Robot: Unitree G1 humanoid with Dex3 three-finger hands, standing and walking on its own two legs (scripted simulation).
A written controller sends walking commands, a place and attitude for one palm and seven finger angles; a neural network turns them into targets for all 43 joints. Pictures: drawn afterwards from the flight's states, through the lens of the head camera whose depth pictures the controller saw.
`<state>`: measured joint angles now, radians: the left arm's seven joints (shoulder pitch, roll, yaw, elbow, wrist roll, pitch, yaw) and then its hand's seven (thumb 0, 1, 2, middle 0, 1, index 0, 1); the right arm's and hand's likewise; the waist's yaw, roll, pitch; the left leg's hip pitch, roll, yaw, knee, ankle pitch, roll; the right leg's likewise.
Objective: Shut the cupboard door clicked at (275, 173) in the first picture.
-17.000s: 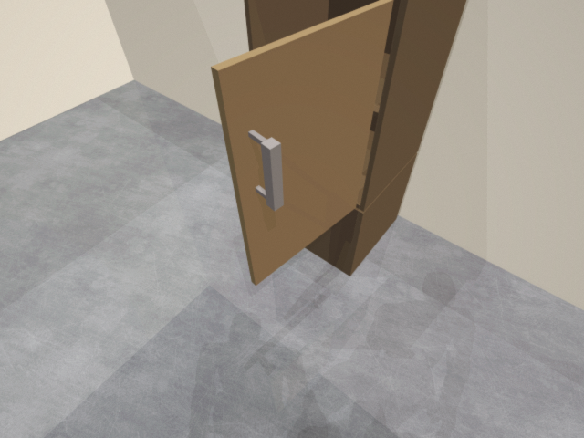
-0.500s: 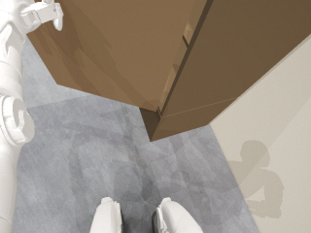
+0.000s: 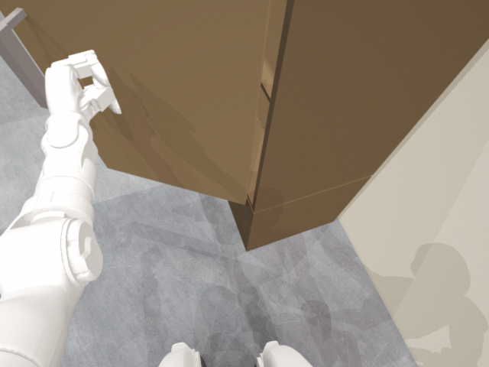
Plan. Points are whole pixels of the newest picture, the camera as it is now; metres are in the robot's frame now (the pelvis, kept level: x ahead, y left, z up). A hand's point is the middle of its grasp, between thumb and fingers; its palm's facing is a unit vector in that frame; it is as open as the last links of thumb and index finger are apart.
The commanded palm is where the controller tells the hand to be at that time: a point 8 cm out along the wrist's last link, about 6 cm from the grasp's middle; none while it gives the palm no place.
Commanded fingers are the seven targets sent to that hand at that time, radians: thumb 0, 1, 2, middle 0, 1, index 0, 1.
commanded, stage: pull the fist back off the door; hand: left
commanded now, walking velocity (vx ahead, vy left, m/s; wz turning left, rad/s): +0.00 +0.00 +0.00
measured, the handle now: (34, 62) +0.62 +0.27 +0.10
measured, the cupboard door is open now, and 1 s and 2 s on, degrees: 55 55 55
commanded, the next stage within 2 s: draw the hand back to the body in 0.32 s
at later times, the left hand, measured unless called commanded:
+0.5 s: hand (100, 127) +0.46 +0.15 +0.12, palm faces +0.09 -1.00 -0.01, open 3.1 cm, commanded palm +0.42 +0.20 +0.11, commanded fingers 0.00 0.90 0.90 -1.30 -1.50 -1.30 -1.50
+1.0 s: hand (27, 197) +0.34 +0.20 +0.15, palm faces +0.11 -0.99 -0.10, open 3.1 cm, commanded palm +0.29 +0.25 +0.16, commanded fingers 0.00 0.90 0.90 -1.05 -1.23 -1.05 -1.23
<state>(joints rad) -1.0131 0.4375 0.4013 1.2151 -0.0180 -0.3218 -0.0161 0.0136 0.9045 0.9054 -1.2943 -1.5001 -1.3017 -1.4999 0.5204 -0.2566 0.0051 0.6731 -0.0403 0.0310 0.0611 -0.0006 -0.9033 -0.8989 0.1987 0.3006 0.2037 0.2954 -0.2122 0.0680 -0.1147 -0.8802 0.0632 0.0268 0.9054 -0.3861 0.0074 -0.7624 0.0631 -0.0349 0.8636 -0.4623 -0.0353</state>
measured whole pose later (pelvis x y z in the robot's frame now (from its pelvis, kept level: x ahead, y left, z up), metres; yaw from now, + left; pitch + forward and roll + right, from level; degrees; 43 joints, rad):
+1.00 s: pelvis -0.01 +0.00 +0.03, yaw +1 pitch +4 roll +0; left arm -0.24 0.28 0.20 0.38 -0.19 -0.17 -0.10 0.02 0.90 0.90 -1.25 -1.44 -1.25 -1.44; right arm 0.27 -0.26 0.01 0.63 0.06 -0.02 -0.06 0.01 -0.90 -0.90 0.20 0.30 0.20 0.30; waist -0.03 0.05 -0.07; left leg -0.43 0.02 0.04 0.66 -0.29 0.02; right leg -0.33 0.03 -0.02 0.65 -0.39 -0.02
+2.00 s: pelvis +0.02 +0.00 +0.05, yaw +2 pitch -3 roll +1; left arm 0.47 0.34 0.33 -0.36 -0.08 -0.07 0.10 0.01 0.89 0.90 -0.21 -0.31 -0.22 -0.31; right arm 0.18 -0.23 0.01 0.63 0.01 -0.06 -0.08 0.01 -0.90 -0.90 0.20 0.30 0.20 0.30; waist 0.06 0.07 -0.01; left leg -0.14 0.00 0.03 0.41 -0.22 0.00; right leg -0.03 0.02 -0.03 0.38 -0.31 -0.03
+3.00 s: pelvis -0.10 +0.04 +0.04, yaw +5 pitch +0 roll -2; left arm 0.53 0.39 0.42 -0.49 -0.04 -0.22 0.14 0.01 0.89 0.90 -0.21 -0.30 -0.22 -0.30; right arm 0.23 -0.21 0.00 0.60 0.00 -0.03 -0.08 0.01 -0.90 -0.90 0.20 0.30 0.21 0.30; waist 0.03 0.02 0.01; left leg -0.47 -0.01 0.05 0.61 -0.26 0.05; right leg -0.32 0.01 0.02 0.57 -0.24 0.02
